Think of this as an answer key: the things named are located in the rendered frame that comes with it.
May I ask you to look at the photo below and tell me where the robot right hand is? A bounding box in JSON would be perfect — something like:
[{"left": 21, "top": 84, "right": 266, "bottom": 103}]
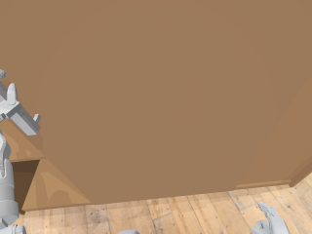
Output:
[{"left": 252, "top": 201, "right": 291, "bottom": 234}]

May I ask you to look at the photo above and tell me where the robot left hand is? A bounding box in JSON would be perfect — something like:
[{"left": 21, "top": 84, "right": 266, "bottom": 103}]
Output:
[{"left": 0, "top": 69, "right": 21, "bottom": 123}]

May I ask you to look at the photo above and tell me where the left robot forearm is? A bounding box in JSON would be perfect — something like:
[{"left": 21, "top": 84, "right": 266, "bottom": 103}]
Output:
[{"left": 0, "top": 129, "right": 20, "bottom": 230}]

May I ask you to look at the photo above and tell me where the robot left upper arm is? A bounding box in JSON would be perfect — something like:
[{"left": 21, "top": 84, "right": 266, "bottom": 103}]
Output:
[{"left": 0, "top": 224, "right": 26, "bottom": 234}]

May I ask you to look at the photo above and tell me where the handle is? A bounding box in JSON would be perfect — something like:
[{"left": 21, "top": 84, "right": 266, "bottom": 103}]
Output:
[{"left": 0, "top": 81, "right": 41, "bottom": 136}]

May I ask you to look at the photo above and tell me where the wardrobe door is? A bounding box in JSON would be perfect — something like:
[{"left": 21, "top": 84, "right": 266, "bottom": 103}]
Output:
[
  {"left": 238, "top": 74, "right": 312, "bottom": 185},
  {"left": 0, "top": 0, "right": 312, "bottom": 205}
]

